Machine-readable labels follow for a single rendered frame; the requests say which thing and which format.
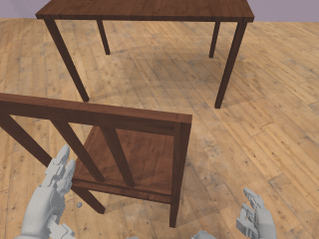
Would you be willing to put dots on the chair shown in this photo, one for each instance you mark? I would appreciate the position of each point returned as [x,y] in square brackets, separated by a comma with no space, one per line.
[129,152]

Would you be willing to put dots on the robot left hand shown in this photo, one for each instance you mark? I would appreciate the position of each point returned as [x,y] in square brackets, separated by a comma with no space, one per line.
[39,218]

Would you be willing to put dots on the robot right hand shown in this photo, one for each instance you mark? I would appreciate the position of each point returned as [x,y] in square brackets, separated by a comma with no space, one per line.
[260,223]

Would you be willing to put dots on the table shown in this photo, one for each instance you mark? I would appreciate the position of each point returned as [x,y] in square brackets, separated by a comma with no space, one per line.
[230,11]

